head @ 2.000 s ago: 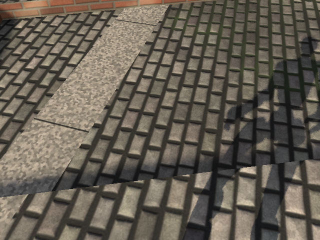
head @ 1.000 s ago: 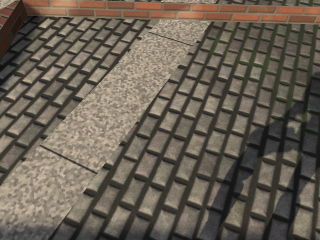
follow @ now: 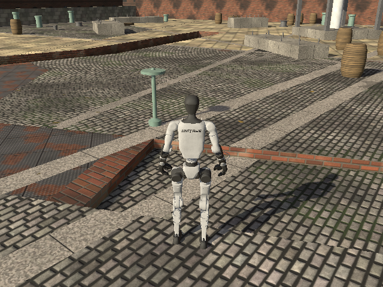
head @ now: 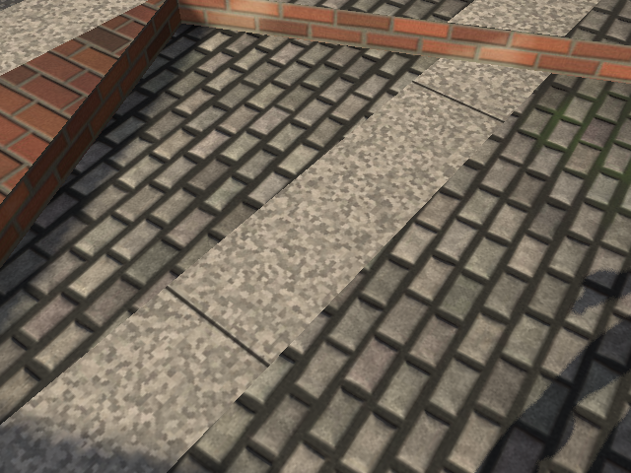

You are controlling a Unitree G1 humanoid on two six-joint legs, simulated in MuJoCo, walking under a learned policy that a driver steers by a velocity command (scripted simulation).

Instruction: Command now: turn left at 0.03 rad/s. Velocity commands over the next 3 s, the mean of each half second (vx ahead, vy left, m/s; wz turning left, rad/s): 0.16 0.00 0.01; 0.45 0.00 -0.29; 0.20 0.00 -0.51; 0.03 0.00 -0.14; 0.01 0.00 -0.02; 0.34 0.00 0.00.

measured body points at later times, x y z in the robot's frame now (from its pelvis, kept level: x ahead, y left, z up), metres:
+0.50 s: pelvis +0.09 +0.04 -0.01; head +0.11 +0.04 +0.44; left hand +0.11 +0.31 -0.14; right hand +0.24 -0.22 -0.11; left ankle +0.11 +0.14 -0.74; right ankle -0.03 -0.10 -0.73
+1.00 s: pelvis +0.36 +0.01 -0.10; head +0.39 -0.01 +0.35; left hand +0.60 +0.17 -0.19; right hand +0.19 -0.18 -0.23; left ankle +0.11 +0.14 -0.74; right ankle +0.52 -0.13 -0.82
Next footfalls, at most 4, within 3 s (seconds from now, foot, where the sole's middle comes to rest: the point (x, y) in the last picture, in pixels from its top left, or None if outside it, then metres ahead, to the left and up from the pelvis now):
0.48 left None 0.15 0.15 -0.78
1.04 right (382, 471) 0.55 -0.13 -0.94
1.40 left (308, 386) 0.76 0.04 -0.94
1.72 right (387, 452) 0.59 -0.15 -0.94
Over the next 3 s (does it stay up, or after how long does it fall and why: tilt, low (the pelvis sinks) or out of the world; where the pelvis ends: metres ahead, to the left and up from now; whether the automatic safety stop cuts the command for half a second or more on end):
stays up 0.81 -0.07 -0.15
